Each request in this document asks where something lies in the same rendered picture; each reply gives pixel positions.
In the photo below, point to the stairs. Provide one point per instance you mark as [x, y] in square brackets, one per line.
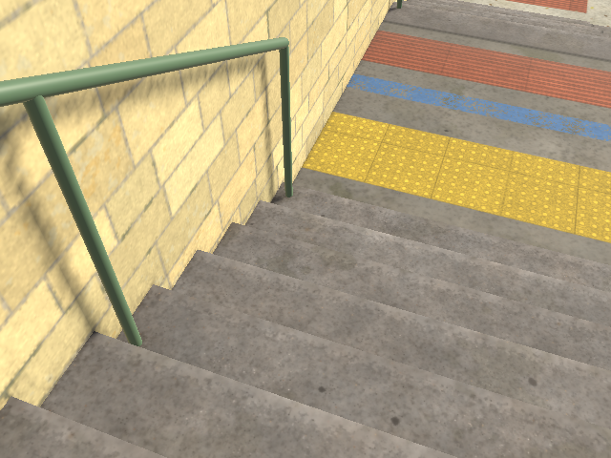
[327, 327]
[519, 16]

